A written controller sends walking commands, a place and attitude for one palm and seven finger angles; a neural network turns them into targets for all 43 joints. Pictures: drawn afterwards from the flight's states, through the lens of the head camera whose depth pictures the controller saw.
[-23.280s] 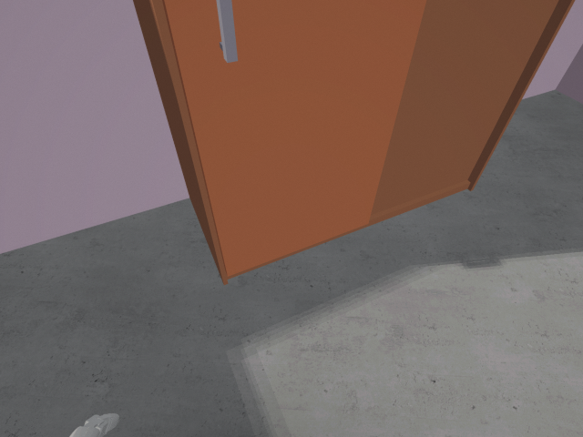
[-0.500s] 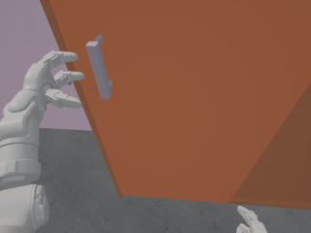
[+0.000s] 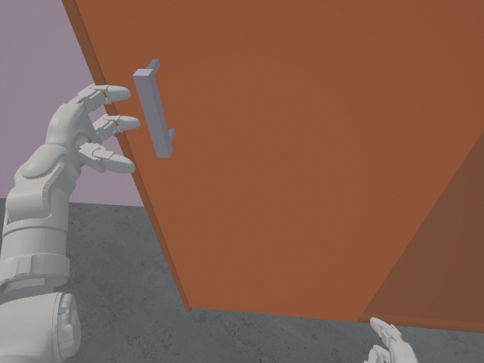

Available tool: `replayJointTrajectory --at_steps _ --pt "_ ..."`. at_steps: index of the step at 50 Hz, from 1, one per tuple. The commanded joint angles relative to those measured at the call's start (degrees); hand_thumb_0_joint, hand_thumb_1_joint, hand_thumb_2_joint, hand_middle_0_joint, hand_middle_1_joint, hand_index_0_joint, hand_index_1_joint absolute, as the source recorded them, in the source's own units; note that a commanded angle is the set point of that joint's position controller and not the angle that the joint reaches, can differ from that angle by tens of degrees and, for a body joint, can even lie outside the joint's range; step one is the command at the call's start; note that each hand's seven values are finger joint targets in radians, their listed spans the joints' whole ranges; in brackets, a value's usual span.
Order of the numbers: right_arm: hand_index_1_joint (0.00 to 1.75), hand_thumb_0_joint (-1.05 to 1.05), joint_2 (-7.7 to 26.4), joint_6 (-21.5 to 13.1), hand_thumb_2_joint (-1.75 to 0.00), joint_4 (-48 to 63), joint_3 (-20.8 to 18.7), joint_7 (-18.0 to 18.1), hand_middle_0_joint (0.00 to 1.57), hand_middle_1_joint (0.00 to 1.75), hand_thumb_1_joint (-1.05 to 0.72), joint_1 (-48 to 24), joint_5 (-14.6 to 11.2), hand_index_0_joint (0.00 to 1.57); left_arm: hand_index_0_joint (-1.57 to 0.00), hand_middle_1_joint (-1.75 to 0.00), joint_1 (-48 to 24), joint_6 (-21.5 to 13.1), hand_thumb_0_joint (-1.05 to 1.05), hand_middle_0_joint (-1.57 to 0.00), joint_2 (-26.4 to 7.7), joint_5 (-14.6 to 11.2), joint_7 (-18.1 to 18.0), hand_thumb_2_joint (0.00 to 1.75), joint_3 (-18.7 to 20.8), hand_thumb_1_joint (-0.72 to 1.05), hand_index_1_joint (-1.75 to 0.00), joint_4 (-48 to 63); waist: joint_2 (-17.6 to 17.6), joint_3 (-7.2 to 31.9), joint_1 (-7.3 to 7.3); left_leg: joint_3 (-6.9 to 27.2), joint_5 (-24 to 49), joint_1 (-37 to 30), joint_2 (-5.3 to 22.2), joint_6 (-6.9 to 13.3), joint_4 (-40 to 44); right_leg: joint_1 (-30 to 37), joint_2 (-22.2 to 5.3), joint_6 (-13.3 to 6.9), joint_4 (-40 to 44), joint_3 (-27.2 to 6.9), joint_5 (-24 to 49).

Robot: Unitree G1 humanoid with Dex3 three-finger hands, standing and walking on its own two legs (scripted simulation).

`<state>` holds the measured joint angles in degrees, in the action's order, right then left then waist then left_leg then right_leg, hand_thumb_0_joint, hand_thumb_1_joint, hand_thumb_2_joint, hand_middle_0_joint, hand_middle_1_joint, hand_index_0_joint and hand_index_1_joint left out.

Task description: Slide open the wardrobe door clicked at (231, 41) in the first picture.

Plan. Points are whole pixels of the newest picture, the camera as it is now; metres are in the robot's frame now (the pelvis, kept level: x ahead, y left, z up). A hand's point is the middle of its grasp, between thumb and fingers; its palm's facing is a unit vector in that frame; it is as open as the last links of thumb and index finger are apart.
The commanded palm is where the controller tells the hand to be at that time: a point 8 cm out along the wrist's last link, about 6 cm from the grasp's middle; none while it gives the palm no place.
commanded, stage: move the hooked fingers beside the handle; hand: left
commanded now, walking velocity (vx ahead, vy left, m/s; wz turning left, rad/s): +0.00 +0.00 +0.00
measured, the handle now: (159, 110) +0.46 +0.17 +0.22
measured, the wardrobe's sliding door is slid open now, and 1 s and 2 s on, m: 0.00 0.00 0.00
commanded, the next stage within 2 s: none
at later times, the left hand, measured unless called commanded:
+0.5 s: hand (114, 137) +0.40 +0.23 +0.20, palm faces +0.02 -1.00 -0.02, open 14.0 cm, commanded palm +0.38 +0.29 +0.22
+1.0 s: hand (96, 137) +0.39 +0.26 +0.21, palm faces +0.06 -1.00 -0.01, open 14.0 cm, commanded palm +0.36 +0.29 +0.22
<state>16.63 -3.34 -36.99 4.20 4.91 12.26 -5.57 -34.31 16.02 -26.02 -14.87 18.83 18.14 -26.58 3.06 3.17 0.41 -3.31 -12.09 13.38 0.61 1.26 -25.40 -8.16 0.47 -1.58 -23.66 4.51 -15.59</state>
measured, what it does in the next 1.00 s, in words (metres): stands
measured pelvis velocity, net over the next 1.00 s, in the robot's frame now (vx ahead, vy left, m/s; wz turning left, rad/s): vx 0.01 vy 0.00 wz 0.00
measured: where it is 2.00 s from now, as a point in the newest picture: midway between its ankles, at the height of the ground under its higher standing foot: outside the picture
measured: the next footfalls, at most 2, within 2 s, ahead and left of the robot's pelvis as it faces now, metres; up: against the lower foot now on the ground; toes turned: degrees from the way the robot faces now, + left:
none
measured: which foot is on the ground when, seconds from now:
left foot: down 0.00-1.00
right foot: down 0.00-1.00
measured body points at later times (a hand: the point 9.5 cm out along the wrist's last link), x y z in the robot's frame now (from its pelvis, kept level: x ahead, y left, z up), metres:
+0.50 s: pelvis +0.01 -0.01 +0.00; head +0.01 -0.02 +0.45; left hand +0.39 +0.29 +0.21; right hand +0.15 -0.26 -0.10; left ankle +0.02 +0.11 -0.74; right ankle -0.03 -0.10 -0.74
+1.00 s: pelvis +0.01 +0.00 +0.00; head +0.00 -0.01 +0.45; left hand +0.38 +0.31 +0.22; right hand +0.17 -0.24 -0.09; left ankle +0.02 +0.11 -0.74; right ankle -0.03 -0.10 -0.74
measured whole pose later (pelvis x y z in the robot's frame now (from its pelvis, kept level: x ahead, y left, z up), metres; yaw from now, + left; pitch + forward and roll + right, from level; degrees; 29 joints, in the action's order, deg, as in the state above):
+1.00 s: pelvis +0.01 +0.00 +0.00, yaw +0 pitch +1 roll -1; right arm 16.1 -2.9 -35.5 4.6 5.1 12.4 -5.5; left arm -33.2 15.5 -29.2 -14.0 19.5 21.9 -28.0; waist 2.2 3.0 0.4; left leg -3.3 -13.7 14.6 0.8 1.3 -27.3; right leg -8.8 0.7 -1.5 -24.5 4.4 -16.6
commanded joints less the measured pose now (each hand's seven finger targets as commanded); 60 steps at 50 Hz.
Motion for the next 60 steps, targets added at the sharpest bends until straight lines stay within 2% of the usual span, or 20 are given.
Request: replayJointTrajectory --at_steps 1,7,10,14,17,20,22,23,26,30,31,36,38,42,45,49,51,52,55,60 --pt "0.30 0.00 7.4 -1.9 -0.90 8.5 -3.3 0.5 0.20 0.30 -0.90 -5.4 0.4 0.20 -0.30 -1.20 -24.5 -3.3 0.00 -0.30 -20.1 0.7 -2.2 0.30 7.5 -0.50 -1.20 10.2 -1.8 12.5 0.56 4.1 10.4 -9.8 -0.2 1.8 1.3 -3.1 0.3 0.1 3.4 -3.4 14.6" --pt "0.30 0.00 6.8 -2.5 -0.90 9.2 -2.9 1.0 0.20 0.30 -0.90 -5.4 0.7 0.20 -0.30 -1.20 -31.1 -8.1 0.00 -0.30 -20.3 0.5 -1.4 0.30 7.1 -0.50 -1.20 14.3 0.7 17.5 -0.61 4.1 14.9 -13.4 -0.4 2.0 0.5 -0.3 0.5 0.1 2.7 -3.8 20.2" --pt "0.30 0.00 6.9 -2.8 -0.90 8.4 -2.8 1.3 0.20 0.30 -0.90 -4.7 0.4 0.20 -0.30 -1.20 -31.1 -7.2 0.00 -0.30 -17.3 0.0 0.7 0.30 4.4 -0.50 -1.20 10.1 1.8 15.0 -1.29 3.9 14.1 -13.0 -0.5 2.0 0.3 -2.3 0.6 0.1 3.1 -3.6 20.1" --pt "0.30 0.00 7.7 -2.2 -0.90 8.3 -3.2 1.1 0.20 0.30 -0.90 -4.3 -0.1 0.20 -0.30 -1.20 -22.7 -3.5 0.00 -0.30 -16.6 -0.3 2.9 0.30 4.1 -0.50 -1.20 2.7 -1.3 12.4 -0.49 3.5 13.5 -9.6 -0.4 2.1 0.1 -2.8 0.1 0.4 2.5 -3.5 21.4" --pt "0.30 0.00 8.0 -1.7 -0.90 8.8 -3.5 0.7 0.20 0.30 -0.90 -4.2 -0.4 0.20 -0.30 -1.20 -22.1 -2.7 0.00 -0.30 -17.7 -0.6 3.3 0.30 4.6 -0.50 -1.20 2.1 -2.9 11.2 -0.52 3.3 12.0 -7.7 -0.4 2.1 -0.2 -3.6 0.0 0.7 2.5 -3.6 20.5" --pt "0.30 0.00 7.9 -2.1 -0.90 9.3 -3.7 0.7 0.20 0.30 -0.90 -3.6 0.0 0.20 -0.30 -1.20 -27.5 -5.4 0.00 -0.30 -20.6 -0.5 2.3 0.30 6.8 -0.50 -1.20 6.9 -4.0 15.0 -0.85 4.0 13.1 -9.2 -0.4 2.2 -0.6 -2.8 0.3 0.6 1.7 -3.7 20.5" --pt "0.30 0.00 7.6 -2.6 -0.90 10.1 -3.6 0.6 0.20 0.30 -0.90 -4.0 0.4 0.20 -0.30 -1.20 -30.7 -8.6 0.00 -0.30 -23.5 -0.4 1.2 0.30 8.9 -0.50 -1.20 13.9 0.6 19.2 -0.22 4.1 15.6 -12.0 -0.7 2.3 -1.0 -0.7 0.4 0.2 1.3 -4.1 22.2" --pt "0.30 0.00 7.2 -2.9 -0.90 10.1 -3.4 0.6 0.20 0.30 -0.90 -4.1 0.5 0.20 -0.30 -1.20 -32.0 -9.7 0.00 -0.30 -22.4 -0.3 0.9 0.30 8.2 -0.50 -1.20 15.2 2.3 19.8 -0.52 4.1 16.8 -13.4 -0.7 2.2 -1.2 -0.7 0.5 0.0 1.1 -4.0 22.8" --pt "0.30 0.00 7.5 -3.0 -0.90 8.9 -3.5 0.9 0.20 0.30 -0.90 -2.9 0.7 0.20 -0.30 -1.20 -30.6 -10.5 0.00 -0.30 -24.8 -0.3 0.5 0.30 10.3 -0.50 -1.20 12.2 1.1 18.5 -0.58 3.8 16.4 -12.8 -0.3 2.2 -1.2 -1.0 0.6 0.2 1.7 -3.8 22.0" --pt "0.30 0.00 7.7 -2.6 -0.90 8.1 -3.2 1.1 0.20 0.30 -0.90 -2.8 0.3 0.20 -0.30 -1.20 -26.5 -6.1 0.00 -0.30 -19.7 0.4 1.9 0.30 6.3 -0.50 -1.20 2.8 2.6 12.7 -0.86 3.6 13.2 -9.3 -0.3 1.9 -0.5 -3.9 0.4 0.2 2.0 -3.5 19.5" --pt "0.30 0.00 8.1 -2.4 -0.90 7.9 -3.6 1.1 0.20 0.30 -0.90 -2.2 0.2 0.20 -0.30 -1.20 -24.7 -5.4 0.00 -0.30 -20.1 0.4 2.2 0.30 6.4 -0.50 -1.20 1.0 0.1 13.0 -0.88 3.3 13.4 -9.2 -0.2 2.1 -0.7 -3.2 0.3 0.3 2.1 -3.4 20.1" --pt "0.30 0.00 7.8 -2.2 -0.90 10.6 -3.9 0.2 0.20 0.30 -0.90 -3.2 -0.1 0.20 -0.30 -1.20 -21.0 -5.4 0.00 -0.30 -17.3 -0.7 3.7 0.30 4.6 -0.50 -1.20 8.3 -0.3 17.3 -0.14 3.5 19.2 -11.6 0.0 1.9 -1.6 -1.4 0.5 0.0 0.3 -2.9 25.0" --pt "0.30 0.00 7.4 -2.8 -0.90 11.5 -3.8 -0.2 0.20 0.30 -0.90 -3.9 0.3 0.20 -0.30 -1.20 -22.1 -6.9 0.00 -0.30 -17.8 -1.6 3.3 0.30 6.3 -0.50 -1.20 15.1 -0.1 20.0 0.33 4.4 21.3 -14.5 0.0 1.8 -1.9 -1.6 0.9 -0.1 0.0 -2.9 25.7" --pt "0.30 0.00 7.3 -2.8 -0.90 10.7 -3.4 -0.1 0.20 0.30 -0.90 -4.6 0.5 0.20 -0.30 -1.20 -22.4 -7.5 0.00 -0.30 -22.6 -2.3 2.0 0.30 11.6 -0.50 -1.20 16.6 -1.5 16.2 0.92 4.2 18.0 -12.2 -0.1 1.8 -1.0 -1.7 1.0 0.0 1.0 -3.0 23.7" --pt "0.30 0.00 7.4 -2.2 -0.90 9.5 -3.1 0.6 0.20 0.30 -0.90 -4.9 0.2 0.20 -0.30 -1.20 -22.2 -4.7 0.00 -0.30 -20.6 -1.0 1.1 0.30 9.4 -0.50 -1.20 10.6 -1.5 10.1 0.03 4.0 12.6 -8.9 0.1 1.7 0.2 -4.8 0.9 0.2 1.9 -2.8 17.6" --pt "0.30 0.00 7.2 -2.1 -0.90 9.3 -3.0 1.2 0.20 0.30 -0.90 -4.9 0.1 0.20 -0.30 -1.20 -27.7 -3.6 0.00 -0.30 -17.2 0.6 0.7 0.30 3.9 -0.50 -1.20 10.6 4.3 11.1 -1.47 4.6 11.0 -10.4 0.1 1.5 0.2 -6.4 0.6 -0.1 2.7 -3.0 14.2" --pt "0.30 0.00 7.2 -2.5 -0.90 9.2 -3.3 1.3 0.20 0.30 -0.90 -4.3 0.3 0.20 -0.30 -1.20 -29.5 -4.7 0.00 -0.30 -15.5 0.1 1.4 0.30 1.8 -0.50 -1.20 13.0 2.7 15.0 -2.28 4.7 14.0 -13.5 0.2 1.7 -0.9 -5.6 0.7 -0.2 2.4 -2.9 16.9" --pt "0.30 0.00 7.4 -2.7 -0.90 9.3 -3.3 1.3 0.20 0.30 -0.90 -4.3 0.3 0.20 -0.30 -1.20 -29.6 -5.2 0.00 -0.30 -17.2 -0.3 1.7 0.30 3.5 -0.50 -1.20 13.5 2.2 16.6 -1.89 5.2 14.6 -14.1 0.1 1.7 -1.0 -5.1 0.9 -0.3 2.2 -3.0 17.7" --pt "0.30 0.00 7.2 -3.4 -0.90 9.0 -3.0 1.4 0.20 0.30 -0.90 -4.5 0.5 0.20 -0.30 -1.20 -31.5 -6.4 0.00 -0.30 -15.1 -1.5 2.8 0.30 2.0 -0.50 -1.20 13.7 1.2 18.4 -2.01 5.8 15.3 -15.7 0.0 1.4 -1.1 -5.4 1.0 -0.3 1.8 -2.6 18.0" --pt "0.30 0.00 7.4 -2.6 -0.90 7.9 -2.9 1.0 0.20 0.30 -0.90 -4.5 0.4 0.20 -0.30 -1.20 -25.6 -4.2 0.00 -0.30 -18.0 -0.8 1.2 0.30 5.8 -0.50 -1.20 5.2 -2.1 13.4 -0.17 5.2 12.0 -9.8 0.0 1.4 0.2 -4.7 0.6 -0.2 2.1 -2.5 16.2"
